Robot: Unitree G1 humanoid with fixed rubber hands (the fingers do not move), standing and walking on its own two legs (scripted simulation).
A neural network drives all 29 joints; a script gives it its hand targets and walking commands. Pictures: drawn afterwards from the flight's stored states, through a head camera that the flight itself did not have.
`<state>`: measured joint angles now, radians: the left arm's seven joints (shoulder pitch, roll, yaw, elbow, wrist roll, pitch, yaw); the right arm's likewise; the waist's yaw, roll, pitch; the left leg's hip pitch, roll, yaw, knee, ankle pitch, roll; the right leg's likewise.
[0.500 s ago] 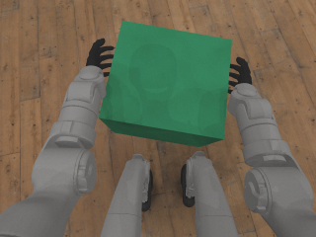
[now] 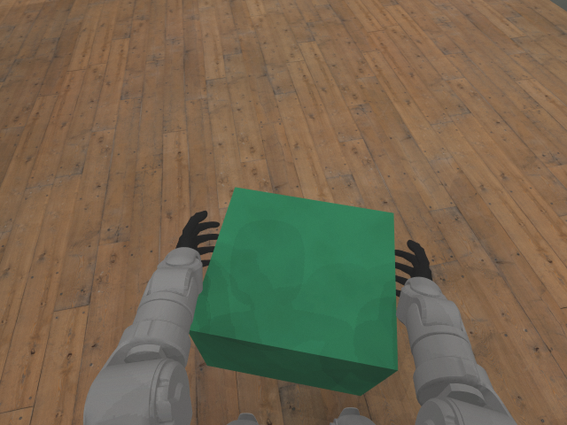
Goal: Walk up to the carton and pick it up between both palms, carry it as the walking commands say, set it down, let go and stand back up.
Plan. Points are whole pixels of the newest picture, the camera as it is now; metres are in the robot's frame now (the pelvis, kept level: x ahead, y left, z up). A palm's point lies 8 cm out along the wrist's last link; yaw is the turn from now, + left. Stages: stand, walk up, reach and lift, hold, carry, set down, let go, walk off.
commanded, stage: reach and lift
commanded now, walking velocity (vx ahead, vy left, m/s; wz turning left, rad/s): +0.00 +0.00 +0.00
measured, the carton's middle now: (297, 291) +0.37 +0.00 -0.11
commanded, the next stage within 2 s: none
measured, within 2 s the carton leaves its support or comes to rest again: neither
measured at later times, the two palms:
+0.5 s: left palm (171, 244) +0.36 +0.17 +0.07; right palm (438, 270) +0.33 -0.18 +0.05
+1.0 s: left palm (157, 233) +0.34 +0.17 +0.12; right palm (456, 265) +0.31 -0.18 +0.10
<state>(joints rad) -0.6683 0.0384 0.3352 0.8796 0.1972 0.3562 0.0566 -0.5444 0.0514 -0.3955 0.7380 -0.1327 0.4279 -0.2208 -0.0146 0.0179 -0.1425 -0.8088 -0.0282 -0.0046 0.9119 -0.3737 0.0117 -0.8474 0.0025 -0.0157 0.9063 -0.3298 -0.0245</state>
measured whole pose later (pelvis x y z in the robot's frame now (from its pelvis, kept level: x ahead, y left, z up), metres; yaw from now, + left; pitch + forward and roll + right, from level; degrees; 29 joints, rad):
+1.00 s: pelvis +0.01 -0.01 +0.05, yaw +0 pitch -5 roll +1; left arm -0.58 0.02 0.33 0.79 0.21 0.58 0.05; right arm -0.47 0.09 -0.39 0.64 -0.16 0.63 -0.22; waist -0.01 -0.01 -0.09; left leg -0.19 -0.03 -0.01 0.49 -0.23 0.01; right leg -0.25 0.00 -0.01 0.53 -0.21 -0.03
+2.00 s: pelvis +0.02 -0.01 +0.06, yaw -1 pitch -6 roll +2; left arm -0.47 0.01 0.33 0.70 0.24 0.64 0.00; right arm -0.43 0.10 -0.39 0.64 -0.17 0.65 -0.21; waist -0.01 -0.02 -0.13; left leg -0.09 -0.03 -0.01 0.40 -0.20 0.00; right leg -0.17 0.00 -0.01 0.48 -0.21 -0.03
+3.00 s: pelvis +0.02 -0.01 +0.06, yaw -1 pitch -6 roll +2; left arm -0.43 -0.01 0.33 0.65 0.26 0.65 -0.03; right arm -0.39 0.10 -0.37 0.61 -0.17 0.66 -0.20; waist -0.01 -0.02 -0.13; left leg -0.08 -0.03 -0.01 0.40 -0.20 0.00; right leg -0.16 0.00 -0.01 0.48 -0.21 -0.03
